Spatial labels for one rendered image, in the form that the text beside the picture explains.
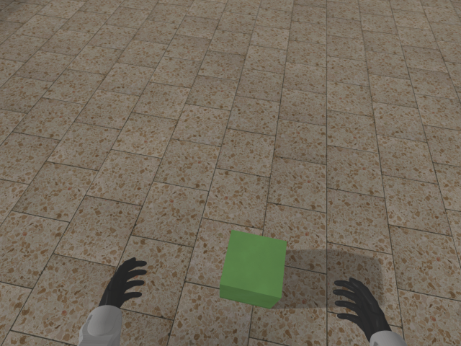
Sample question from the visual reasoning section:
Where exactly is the left robot forearm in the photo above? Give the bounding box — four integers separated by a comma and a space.
77, 305, 122, 346

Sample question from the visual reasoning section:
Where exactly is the carton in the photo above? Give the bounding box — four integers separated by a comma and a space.
220, 230, 287, 309

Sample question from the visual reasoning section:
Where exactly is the right robot hand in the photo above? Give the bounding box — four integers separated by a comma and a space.
333, 278, 392, 342

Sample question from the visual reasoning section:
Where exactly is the left robot hand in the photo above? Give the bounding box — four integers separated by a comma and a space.
98, 257, 147, 309

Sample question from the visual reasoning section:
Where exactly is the right robot forearm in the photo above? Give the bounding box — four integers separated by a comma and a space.
370, 330, 408, 346

